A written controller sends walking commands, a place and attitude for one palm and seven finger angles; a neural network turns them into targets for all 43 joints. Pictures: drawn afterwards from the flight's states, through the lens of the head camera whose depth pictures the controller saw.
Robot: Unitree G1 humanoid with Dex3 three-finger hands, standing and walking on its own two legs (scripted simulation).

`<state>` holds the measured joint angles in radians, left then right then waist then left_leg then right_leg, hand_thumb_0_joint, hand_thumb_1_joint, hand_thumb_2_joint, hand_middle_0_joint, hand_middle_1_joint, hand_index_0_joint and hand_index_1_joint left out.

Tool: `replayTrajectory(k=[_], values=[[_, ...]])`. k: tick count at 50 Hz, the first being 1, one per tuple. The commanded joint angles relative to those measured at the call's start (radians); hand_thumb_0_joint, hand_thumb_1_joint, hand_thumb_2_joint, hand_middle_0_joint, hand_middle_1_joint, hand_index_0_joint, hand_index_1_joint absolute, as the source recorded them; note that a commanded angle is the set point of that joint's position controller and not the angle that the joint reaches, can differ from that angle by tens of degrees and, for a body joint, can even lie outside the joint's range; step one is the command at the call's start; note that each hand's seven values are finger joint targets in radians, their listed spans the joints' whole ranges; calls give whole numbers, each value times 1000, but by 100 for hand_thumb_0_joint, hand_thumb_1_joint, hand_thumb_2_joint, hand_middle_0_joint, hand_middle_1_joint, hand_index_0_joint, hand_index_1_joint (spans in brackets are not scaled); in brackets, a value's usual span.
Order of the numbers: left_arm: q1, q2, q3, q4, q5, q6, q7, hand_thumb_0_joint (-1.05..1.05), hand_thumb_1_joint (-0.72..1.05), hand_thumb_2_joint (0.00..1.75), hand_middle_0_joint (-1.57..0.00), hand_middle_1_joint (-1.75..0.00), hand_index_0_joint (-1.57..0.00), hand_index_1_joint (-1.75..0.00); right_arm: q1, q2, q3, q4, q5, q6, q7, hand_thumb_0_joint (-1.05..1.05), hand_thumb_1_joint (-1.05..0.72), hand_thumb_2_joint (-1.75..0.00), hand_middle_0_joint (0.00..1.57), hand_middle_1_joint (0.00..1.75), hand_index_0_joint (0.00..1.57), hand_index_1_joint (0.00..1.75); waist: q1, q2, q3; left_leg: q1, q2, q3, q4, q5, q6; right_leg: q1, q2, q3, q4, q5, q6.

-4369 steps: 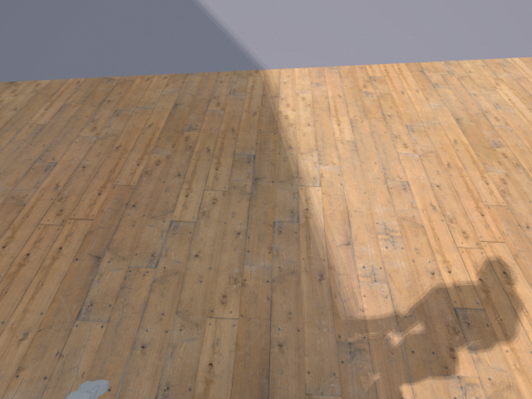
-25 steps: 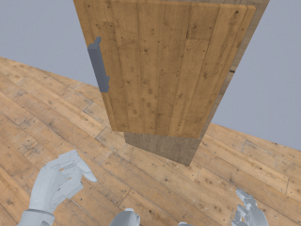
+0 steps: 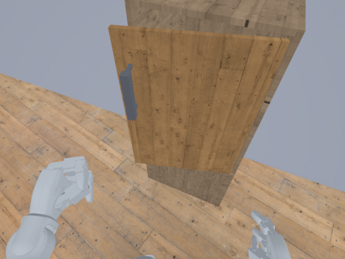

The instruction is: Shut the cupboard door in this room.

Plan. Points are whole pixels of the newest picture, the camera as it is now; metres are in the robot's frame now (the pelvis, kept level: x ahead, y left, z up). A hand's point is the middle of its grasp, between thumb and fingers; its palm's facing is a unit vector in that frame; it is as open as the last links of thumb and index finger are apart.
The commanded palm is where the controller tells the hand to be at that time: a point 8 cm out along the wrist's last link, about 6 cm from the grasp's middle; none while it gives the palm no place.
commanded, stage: raise the hand and make a fist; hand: left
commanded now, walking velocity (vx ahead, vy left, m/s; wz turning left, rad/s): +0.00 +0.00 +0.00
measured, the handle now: (131, 92) +0.53 +0.17 +0.09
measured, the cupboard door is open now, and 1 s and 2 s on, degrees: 16 16 16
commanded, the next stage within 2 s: bring the fist close to the handle in 0.38 s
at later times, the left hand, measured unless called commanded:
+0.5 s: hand (105, 193) +0.23 +0.16 +0.08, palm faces -0.06 -1.00 -0.03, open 3.1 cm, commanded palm +0.21 +0.22 +0.10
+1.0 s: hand (115, 146) +0.33 +0.17 +0.09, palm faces +0.01 -1.00 -0.02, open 3.1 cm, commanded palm +0.31 +0.21 +0.10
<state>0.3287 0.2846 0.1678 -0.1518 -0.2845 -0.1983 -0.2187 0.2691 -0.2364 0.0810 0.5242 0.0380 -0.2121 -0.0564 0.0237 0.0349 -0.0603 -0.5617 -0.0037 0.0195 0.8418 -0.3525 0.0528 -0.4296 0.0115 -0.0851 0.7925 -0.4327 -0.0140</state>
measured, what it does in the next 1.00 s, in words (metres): stands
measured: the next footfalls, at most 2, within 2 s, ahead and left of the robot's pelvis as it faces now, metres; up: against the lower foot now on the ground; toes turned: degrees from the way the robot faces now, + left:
none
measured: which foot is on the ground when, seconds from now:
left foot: down 0.00-1.00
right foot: down 0.00-1.00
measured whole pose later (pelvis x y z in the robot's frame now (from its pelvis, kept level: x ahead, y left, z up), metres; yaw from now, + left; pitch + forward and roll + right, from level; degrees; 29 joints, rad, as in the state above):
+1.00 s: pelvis +0.01 -0.03 +0.01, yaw -2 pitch +6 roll +0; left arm -0.07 0.29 0.23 0.28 -0.28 -0.20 -0.23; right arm 0.27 -0.27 0.04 0.61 0.05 -0.17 -0.05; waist -0.01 0.02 -0.06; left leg -0.54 0.01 0.05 0.77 -0.34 0.02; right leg -0.44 0.02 -0.05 0.78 -0.44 -0.04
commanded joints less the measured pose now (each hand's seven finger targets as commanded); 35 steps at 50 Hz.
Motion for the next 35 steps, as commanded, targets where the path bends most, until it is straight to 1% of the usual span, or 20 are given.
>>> replayTrajectory(k=[1, 2, 4, 6, 10, 11, 12, 15, 18, 19, 21, 22, 23, 24, 26, 28, 30, 32, 33, 35], values=[[-61, 68, 37, -104, -32, -25, -41, 0, 90, 90, -130, -150, -130, -150, -74, -140, -72, -135, 16, -71, -4, 0, -90, -90, 20, 30, 20, 30, -13, 5, -96, 176, 24, -116, -200, 56, -32, -56, 23, 16, -139, 150, -14], [-51, 52, 12, -90, -33, -4, -58, 0, 90, 90, -130, -150, -130, -150, -74, -141, -75, -140, 21, -72, -4, 0, -90, -90, 20, 30, 20, 30, -15, -12, -85, 168, 22, -106, -197, 62, -30, -57, 19, 19, -147, 155, -10], [-57, 69, 18, -80, -37, 31, -79, 0, 90, 90, -130, -150, -130, -150, -76, -147, -78, -145, 24, -72, -9, 0, -90, -90, 20, 30, 20, 30, -10, -19, -72, 155, 15, -96, -199, 53, -28, -51, 14, 28, -163, 144, -7], [-79, 117, 61, -107, -35, 36, -73, 0, 90, 90, -130, -150, -130, -150, -81, -151, -81, -146, 20, -73, -12, 0, -90, -90, 20, 30, 20, 30, -2, -30, -78, 153, 11, -91, -193, 68, -25, -31, 11, 39, -168, 144, -7], [-136, 152, 127, -238, -40, -50, -23, 0, 90, 90, -130, -150, -130, -150, -84, -135, -81, -151, 6, -82, -10, 0, -90, -90, 20, 30, 20, 30, 12, 25, -178, 212, 8, -82, -183, 136, -27, -14, 14, 35, -137, 188, -13], [-143, 174, 144, -253, -37, -77, -4, 0, 90, 90, -130, -150, -130, -150, -78, -136, -80, -139, 2, -84, -8, 0, -90, -90, 20, 30, 20, 30, 12, 17, -175, 204, 10, -81, -174, 144, -27, -7, 17, 40, -134, 192, -15], [-141, 142, 119, -252, -37, -98, 3, 0, 90, 90, -130, -150, -130, -150, -82, -129, -78, -137, 2, -86, -5, 0, -90, -90, 20, 30, 20, 30, 4, 45, -169, 207, 9, -78, -173, 139, -27, -21, 15, 41, -131, 189, -16], [-119, 100, 77, -197, -32, -126, 1, 0, 90, 90, -130, -150, -130, -150, -76, -133, -79, -118, 5, -88, 4, 0, -90, -90, 20, 30, 20, 30, -14, 59, -125, 189, 10, -77, -163, 115, -30, -54, 15, 39, -127, 177, -15], [-74, 81, 38, -114, -28, -84, -41, 0, 90, 90, -130, -150, -130, -150, -68, -143, -89, -117, 14, -83, 3, 0, -90, -90, 20, 30, 20, 30, -23, 9, -108, 160, 7, -65, -149, 110, -23, -49, 6, 57, -147, 186, -4], [-63, 79, 30, -109, -31, -66, -56, 0, 90, 90, -130, -150, -130, -150, -70, -145, -89, -122, 16, -83, 2, 0, -90, -90, 20, 30, 20, 30, -18, 25, -116, 154, 3, -61, -145, 112, -22, -40, 2, 67, -152, 189, -2], [-51, 105, 49, -93, -33, -32, -70, 0, 90, 90, -130, -150, -130, -150, -69, -149, -92, -124, 19, -78, -2, 0, -90, -90, 20, 30, 20, 30, -12, -19, -117, 142, 2, -61, -135, 122, -18, -22, -4, 88, -165, 199, 5], [-61, 95, 39, -111, -35, -24, -73, 0, 90, 90, -130, -150, -130, -150, -76, -144, -90, -135, 20, -75, -3, 0, -90, -90, 20, 30, 20, 30, -13, -21, -116, 143, 2, -58, -141, 122, -18, -20, -6, 82, -165, 196, 5], [-75, 123, 74, -125, -42, -24, -69, 0, 90, 90, -130, -150, -130, -150, -78, -144, -91, -139, 17, -73, -7, 0, -90, -90, 20, 30, 20, 30, -9, -44, -131, 145, 1, -59, -136, 134, -17, -11, -9, 90, -167, 210, 9], [-97, 121, 80, -141, -49, -27, -65, 0, 90, 90, -130, -150, -130, -150, -83, -142, -88, -140, 15, -72, -9, 0, -90, -90, 20, 30, 20, 30, -9, -46, -125, 143, 0, -57, -136, 134, -18, -11, -8, 89, -168, 207, 9], [-216, 186, 142, -156, -51, -63, -38, 0, 90, 90, -130, -150, -130, -150, -80, -145, -86, -118, 9, -66, -18, 0, -90, -90, 20, 30, 20, 30, -19, -48, -120, 134, 1, -57, -121, 127, -19, -20, -8, 107, -171, 183, 10], [-328, 170, 141, -106, -47, -98, -19, 0, 90, 90, -130, -150, -130, -150, -88, -137, -81, -100, 11, -66, -19, 0, -90, -90, 20, 30, 20, 30, -36, -28, -96, 128, 2, -59, -121, 96, -21, -58, -6, 105, -171, 127, 4], [-407, 137, 98, -68, -40, -126, -17, 0, 90, 90, -130, -150, -130, -150, -92, -135, -80, -82, 15, -72, -19, 0, -90, -90, 20, 30, 20, 30, -48, 28, -95, 148, 4, -62, -124, 66, -22, -92, -2, 96, -163, 92, -1], [-436, 132, 71, -22, -33, -121, -30, 0, 90, 90, -130, -150, -130, -150, -86, -140, -82, -73, 18, -77, -19, 0, -90, -90, 20, 30, 20, 30, -49, 50, -131, 158, 4, -61, -123, 71, -19, -78, -6, 107, -167, 104, -1], [-452, 115, 40, 6, -29, -110, -43, 0, 90, 90, -130, -150, -130, -150, -82, -143, -81, -68, 20, -79, -19, 0, -90, -90, 20, 30, 20, 30, -53, 45, -149, 166, 3, -63, -125, 81, -18, -70, -8, 106, -166, 121, 1], [-436, 111, 27, 74, -26, -73, -66, 0, 90, 90, -130, -150, -130, -150, -70, -148, -87, -70, 25, -78, -21, 0, -90, -90, 20, 30, 20, 30, -43, 12, -180, 175, 3, -61, -128, 111, -16, -47, -9, 105, -165, 175, 6]])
